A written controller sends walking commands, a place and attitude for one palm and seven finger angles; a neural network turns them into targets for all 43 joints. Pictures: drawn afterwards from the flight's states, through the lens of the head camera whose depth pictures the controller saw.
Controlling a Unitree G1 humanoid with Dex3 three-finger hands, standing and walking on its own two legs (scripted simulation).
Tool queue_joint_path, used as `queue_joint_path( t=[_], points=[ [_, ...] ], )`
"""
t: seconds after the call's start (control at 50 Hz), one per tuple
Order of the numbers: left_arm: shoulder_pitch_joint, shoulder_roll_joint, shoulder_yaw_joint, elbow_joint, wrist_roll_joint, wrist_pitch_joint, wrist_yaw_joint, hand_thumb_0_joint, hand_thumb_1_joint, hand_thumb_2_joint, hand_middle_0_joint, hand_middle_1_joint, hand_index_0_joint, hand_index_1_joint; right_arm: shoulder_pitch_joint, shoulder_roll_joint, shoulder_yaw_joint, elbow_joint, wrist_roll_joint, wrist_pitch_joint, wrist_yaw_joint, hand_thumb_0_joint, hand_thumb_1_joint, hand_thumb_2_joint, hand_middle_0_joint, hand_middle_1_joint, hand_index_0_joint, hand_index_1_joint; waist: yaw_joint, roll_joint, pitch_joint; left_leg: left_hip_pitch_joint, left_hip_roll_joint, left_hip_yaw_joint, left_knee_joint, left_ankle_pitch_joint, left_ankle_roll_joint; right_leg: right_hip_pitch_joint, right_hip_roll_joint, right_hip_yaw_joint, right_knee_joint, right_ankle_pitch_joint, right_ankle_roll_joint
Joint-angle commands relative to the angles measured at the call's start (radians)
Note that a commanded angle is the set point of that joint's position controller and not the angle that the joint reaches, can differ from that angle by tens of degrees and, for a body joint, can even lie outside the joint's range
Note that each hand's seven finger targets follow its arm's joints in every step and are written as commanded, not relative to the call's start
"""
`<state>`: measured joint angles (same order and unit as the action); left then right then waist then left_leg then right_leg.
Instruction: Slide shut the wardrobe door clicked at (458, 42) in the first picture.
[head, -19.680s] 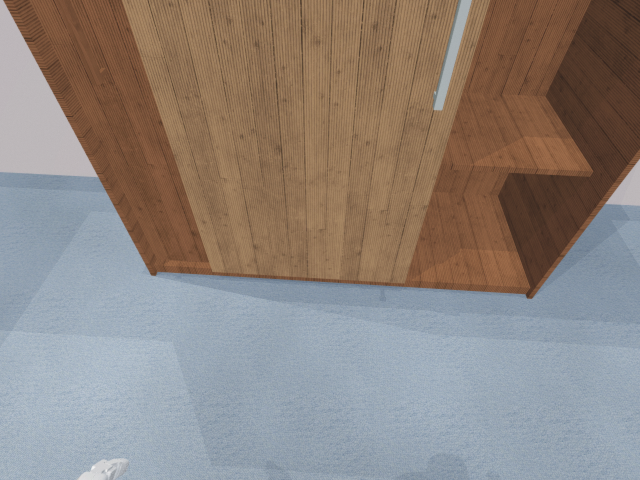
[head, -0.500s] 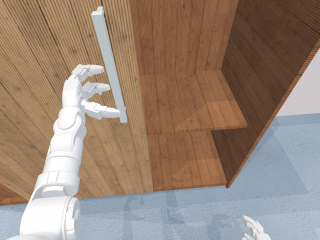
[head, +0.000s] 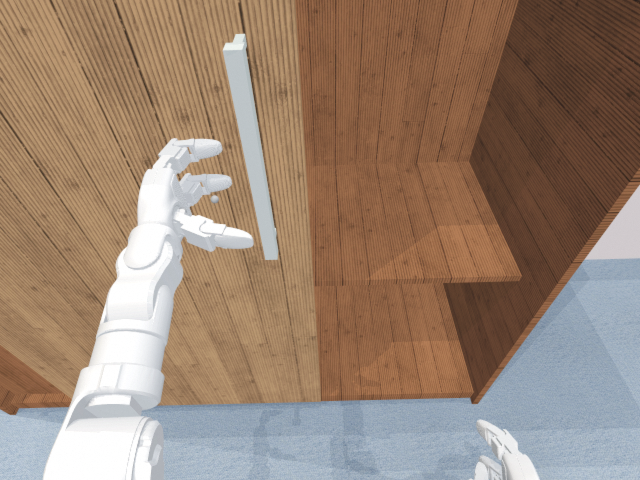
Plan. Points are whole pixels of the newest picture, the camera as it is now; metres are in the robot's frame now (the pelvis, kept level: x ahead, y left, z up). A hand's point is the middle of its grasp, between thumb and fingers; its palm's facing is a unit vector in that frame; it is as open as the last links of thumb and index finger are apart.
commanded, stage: move the hooked fingers beside the handle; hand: left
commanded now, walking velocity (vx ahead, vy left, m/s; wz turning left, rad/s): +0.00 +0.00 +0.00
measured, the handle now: (258, 166) +0.46 +0.10 +0.18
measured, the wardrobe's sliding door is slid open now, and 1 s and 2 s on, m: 0.47 0.47 0.47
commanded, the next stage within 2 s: feel for the door with the fingertips in 0.22 s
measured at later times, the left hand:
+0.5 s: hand (226, 200) +0.39 +0.13 +0.17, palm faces +0.05 -1.00 +0.01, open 14.0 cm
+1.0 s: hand (243, 200) +0.39 +0.11 +0.18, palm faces +0.07 -1.00 +0.00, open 14.0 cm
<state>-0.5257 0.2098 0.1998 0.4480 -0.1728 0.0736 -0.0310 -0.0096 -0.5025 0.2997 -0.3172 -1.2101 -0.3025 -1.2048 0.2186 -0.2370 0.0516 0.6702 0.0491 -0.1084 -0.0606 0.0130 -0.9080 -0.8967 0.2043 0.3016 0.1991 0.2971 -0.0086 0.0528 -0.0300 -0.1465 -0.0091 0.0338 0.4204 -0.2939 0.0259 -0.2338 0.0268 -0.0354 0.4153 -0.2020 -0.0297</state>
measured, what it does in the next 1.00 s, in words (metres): stands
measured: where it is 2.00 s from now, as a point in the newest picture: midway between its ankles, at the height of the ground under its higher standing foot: outside the picture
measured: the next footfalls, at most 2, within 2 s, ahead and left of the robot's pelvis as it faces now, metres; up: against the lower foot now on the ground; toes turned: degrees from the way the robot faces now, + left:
none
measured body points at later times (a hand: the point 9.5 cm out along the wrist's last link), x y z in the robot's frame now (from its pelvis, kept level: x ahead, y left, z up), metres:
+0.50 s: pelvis +0.00 +0.01 +0.00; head -0.01 -0.01 +0.45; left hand +0.38 +0.19 +0.17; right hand +0.15 -0.22 -0.10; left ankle -0.05 +0.10 -0.74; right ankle +0.01 -0.10 -0.74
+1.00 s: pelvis -0.02 +0.00 +0.00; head -0.02 -0.02 +0.45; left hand +0.38 +0.16 +0.18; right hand +0.14 -0.23 -0.10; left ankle -0.05 +0.10 -0.74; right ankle +0.01 -0.10 -0.74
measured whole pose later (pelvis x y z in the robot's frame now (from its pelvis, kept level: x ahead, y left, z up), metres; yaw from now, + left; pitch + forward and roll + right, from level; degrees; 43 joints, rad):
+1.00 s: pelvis -0.02 +0.00 +0.00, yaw +1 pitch -1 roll +0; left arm -0.58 0.14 0.10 0.43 -0.15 0.13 0.08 -0.01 -0.50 0.30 -0.30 -1.20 -0.29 -1.21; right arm 0.20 -0.23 0.05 0.70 0.04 -0.09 -0.06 0.01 -0.91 -0.90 0.20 0.30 0.20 0.30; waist 0.00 0.05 -0.02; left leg -0.14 -0.01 0.02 0.42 -0.27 0.02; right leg -0.22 0.02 -0.05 0.41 -0.18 -0.03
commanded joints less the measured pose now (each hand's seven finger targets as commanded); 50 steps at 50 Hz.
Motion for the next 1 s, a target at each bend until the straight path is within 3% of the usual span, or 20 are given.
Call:
queue_joint_path(
  t=[0.0, 0.02, 0.14, 0.2, 0.3, 0.38, 0.4, 0.46, 0.52, 0.54, 0.6, 0.62, 0.68, 0.7, 0.72, 0.76, 0.8, 0.86, 0.94, 0.98],
  points=[
    [-0.387, 0.194, 0.048, -0.246, -0.016, -0.058, -0.011, 0.000, -0.500, 0.300, -0.300, -1.200, -0.300, -1.200, -0.066, -0.114, -0.045, -0.139, 0.010, -0.037, -0.005, 0.000, -0.900, -0.900, 0.200, 0.300, 0.200, 0.300, 0.012, -0.044, -0.281, 0.026, 0.020, -0.014, -0.023, 0.383, -0.006, 0.195, -0.032, 0.014, -0.005, 0.374, 0.001],
    [-0.412, 0.152, 0.005, -0.270, -0.017, -0.056, -0.017, 0.000, -0.500, 0.300, -0.300, -1.200, -0.300, -1.200, -0.070, -0.109, -0.043, -0.141, 0.013, -0.040, -0.003, 0.000, -0.900, -0.900, 0.200, 0.300, 0.200, 0.300, -0.001, -0.003, -0.270, 0.043, 0.019, -0.017, -0.020, 0.390, -0.009, 0.172, -0.032, 0.012, -0.006, 0.370, -0.001],
    [-0.425, 0.090, -0.049, -0.305, -0.029, -0.034, -0.013, 0.000, -0.500, 0.300, -0.300, -1.200, -0.300, -1.200, -0.071, -0.111, -0.050, -0.131, 0.013, -0.046, -0.001, 0.000, -0.900, -0.900, 0.200, 0.300, 0.200, 0.300, -0.018, -0.054, -0.268, 0.074, 0.024, -0.038, -0.015, 0.380, -0.013, 0.127, -0.025, -0.002, -0.011, 0.325, 0.001],
    [-0.436, 0.151, 0.001, -0.284, -0.017, -0.021, 0.016, 0.000, -0.500, 0.300, -0.300, -1.200, -0.300, -1.200, -0.073, -0.116, -0.047, -0.118, 0.007, -0.035, -0.007, 0.000, -0.900, -0.900, 0.200, 0.300, 0.200, 0.300, -0.006, -0.061, -0.256, 0.047, 0.019, -0.036, -0.023, 0.336, -0.012, 0.131, -0.027, 0.002, -0.018, 0.280, 0.001],
    [-0.449, 0.162, 0.009, -0.289, -0.001, -0.037, 0.041, 0.000, -0.500, 0.300, -0.300, -1.200, -0.300, -1.200, -0.086, -0.108, -0.041, -0.122, 0.002, -0.030, -0.006, 0.000, -0.900, -0.900, 0.200, 0.300, 0.200, 0.300, 0.007, -0.037, -0.277, 0.046, 0.020, -0.038, -0.030, 0.350, -0.017, 0.156, -0.029, 0.005, -0.011, 0.283, -0.002],
    [-0.443, 0.075, -0.049, -0.266, -0.010, -0.030, 0.038, 0.000, -0.500, 0.300, -0.300, -1.200, -0.300, -1.200, -0.083, -0.101, -0.042, -0.123, 0.005, -0.036, -0.003, 0.000, -0.900, -0.900, 0.200, 0.300, 0.200, 0.300, -0.005, -0.068, -0.266, 0.051, 0.021, -0.037, -0.031, 0.342, -0.017, 0.143, -0.025, 0.002, -0.015, 0.285, -0.001],
    [-0.419, 0.102, -0.023, -0.247, -0.006, -0.027, 0.044, 0.000, -0.500, 0.300, -0.300, -1.200, -0.300, -1.200, -0.082, -0.106, -0.044, -0.120, 0.005, -0.034, -0.002, 0.000, -0.900, -0.900, 0.200, 0.300, 0.200, 0.300, 0.006, -0.067, -0.266, 0.042, 0.022, -0.037, -0.031, 0.343, -0.017, 0.152, -0.025, 0.002, -0.016, 0.280, -0.003],
    [-0.406, 0.046, -0.067, -0.298, -0.002, -0.024, 0.052, 0.000, -0.500, 0.300, -0.300, -1.200, -0.300, -1.200, -0.085, -0.097, -0.046, -0.129, 0.004, -0.038, 0.007, 0.000, -0.900, -0.900, 0.200, 0.300, 0.200, 0.300, 0.007, -0.040, -0.284, 0.064, 0.022, -0.033, -0.026, 0.386, -0.023, 0.153, -0.025, -0.001, -0.008, 0.316, -0.004],
    [-0.398, 0.050, -0.058, -0.332, 0.004, -0.019, 0.076, 0.000, -0.500, 0.300, -0.300, -1.200, -0.300, -1.200, -0.086, -0.099, -0.051, -0.127, 0.001, -0.036, 0.012, 0.000, -0.900, -0.900, 0.200, 0.300, 0.200, 0.300, 0.010, -0.085, -0.287, 0.060, 0.026, -0.032, -0.026, 0.397, -0.023, 0.162, -0.023, -0.003, -0.009, 0.325, -0.001],
    [-0.381, 0.037, -0.065, -0.351, 0.006, -0.018, 0.081, 0.000, -0.500, 0.300, -0.300, -1.200, -0.300, -1.200, -0.093, -0.094, -0.051, -0.132, 0.000, -0.035, 0.014, 0.000, -0.900, -0.900, 0.200, 0.300, 0.200, 0.300, 0.016, -0.062, -0.294, 0.063, 0.024, -0.030, -0.027, 0.395, -0.025, 0.167, -0.024, -0.002, -0.007, 0.324, -0.002],
    [-0.396, 0.050, -0.062, -0.345, 0.016, -0.005, 0.106, 0.000, -0.500, 0.300, -0.300, -1.200, -0.300, -1.200, -0.102, -0.096, -0.047, -0.123, -0.001, -0.027, 0.012, 0.000, -0.900, -0.900, 0.200, 0.300, 0.200, 0.300, 0.016, -0.081, -0.253, 0.036, 0.023, -0.028, -0.038, 0.344, -0.021, 0.157, -0.025, 0.000, -0.019, 0.277, 0.000],
    [-0.438, 0.028, -0.085, -0.381, 0.019, -0.008, 0.114, 0.000, -0.500, 0.300, -0.300, -1.200, -0.300, -1.200, -0.109, -0.089, -0.046, -0.128, -0.003, -0.028, 0.013, 0.000, -0.900, -0.900, 0.200, 0.300, 0.200, 0.300, 0.008, -0.056, -0.258, 0.045, 0.020, -0.025, -0.039, 0.333, -0.019, 0.155, -0.026, 0.005, -0.024, 0.273, 0.001],
    [-0.435, -0.004, -0.112, -0.386, 0.027, -0.007, 0.125, 0.000, -0.500, 0.300, -0.300, -1.200, -0.300, -1.200, -0.108, -0.084, -0.046, -0.127, -0.004, -0.031, 0.011, 0.000, -0.900, -0.900, 0.200, 0.300, 0.200, 0.300, 0.003, -0.078, -0.279, 0.062, 0.021, -0.024, -0.036, 0.340, -0.016, 0.158, -0.025, 0.005, -0.021, 0.282, 0.003],
    [-0.439, 0.031, -0.092, -0.365, 0.035, -0.008, 0.129, 0.000, -0.500, 0.300, -0.300, -1.200, -0.300, -1.200, -0.109, -0.089, -0.047, -0.119, -0.004, -0.025, 0.009, 0.000, -0.900, -0.900, 0.200, 0.300, 0.200, 0.300, 0.007, -0.061, -0.271, 0.055, 0.022, -0.025, -0.036, 0.331, -0.018, 0.156, -0.026, 0.007, -0.023, 0.266, -0.001],
    [-0.479, 0.017, -0.106, -0.380, 0.032, -0.010, 0.128, 0.000, -0.500, 0.300, -0.300, -1.200, -0.300, -1.200, -0.109, -0.086, -0.044, -0.120, -0.005, -0.027, 0.008, 0.000, -0.900, -0.900, 0.200, 0.300, 0.200, 0.300, -0.003, -0.053, -0.269, 0.061, 0.018, -0.024, -0.038, 0.322, -0.015, 0.153, -0.027, 0.011, -0.029, 0.267, 0.001],
    [-0.475, 0.012, -0.100, -0.347, 0.023, -0.009, 0.124, 0.000, -0.500, 0.300, -0.300, -1.200, -0.300, -1.200, -0.107, -0.085, -0.044, -0.115, -0.004, -0.028, 0.003, 0.000, -0.900, -0.900, 0.200, 0.300, 0.200, 0.300, -0.005, -0.080, -0.269, 0.060, 0.018, -0.025, -0.038, 0.311, -0.013, 0.154, -0.025, 0.010, -0.031, 0.262, 0.003],
    [-0.483, 0.057, -0.064, -0.323, 0.020, -0.012, 0.121, 0.000, -0.500, 0.300, -0.300, -1.200, -0.300, -1.200, -0.107, -0.092, -0.043, -0.109, -0.005, -0.024, -0.001, 0.000, -0.900, -0.900, 0.200, 0.300, 0.200, 0.300, 0.000, -0.079, -0.269, 0.048, 0.017, -0.022, -0.041, 0.303, -0.012, 0.167, -0.028, 0.013, -0.036, 0.256, 0.002],
    [-0.495, 0.028, -0.084, -0.301, 0.016, -0.020, 0.112, 0.000, -0.500, 0.300, -0.300, -1.200, -0.300, -1.200, -0.107, -0.085, -0.040, -0.110, -0.003, -0.029, -0.001, 0.000, -0.900, -0.900, 0.200, 0.300, 0.200, 0.300, -0.003, -0.069, -0.269, 0.046, 0.013, -0.020, -0.040, 0.293, -0.009, 0.165, -0.029, 0.015, -0.035, 0.263, 0.004],
    [-0.516, 0.052, -0.069, -0.219, 0.013, -0.019, 0.105, 0.000, -0.500, 0.300, -0.300, -1.200, -0.300, -1.200, -0.097, -0.092, -0.039, -0.099, 0.003, -0.023, -0.003, 0.000, -0.900, -0.900, 0.200, 0.300, 0.200, 0.300, -0.012, -0.088, -0.223, 0.016, 0.013, -0.018, -0.046, 0.240, -0.005, 0.141, -0.030, 0.019, -0.053, 0.215, 0.007],
    [-0.555, 0.062, -0.064, -0.208, 0.016, -0.026, 0.104, 0.000, -0.500, 0.300, -0.300, -1.200, -0.300, -1.200, -0.090, -0.093, -0.041, -0.099, 0.002, -0.025, -0.006, 0.000, -0.900, -0.900, 0.200, 0.300, 0.200, 0.300, -0.016, -0.079, -0.246, 0.017, 0.012, -0.018, -0.044, 0.236, -0.004, 0.144, -0.032, 0.024, -0.051, 0.211, 0.007]
  ],
)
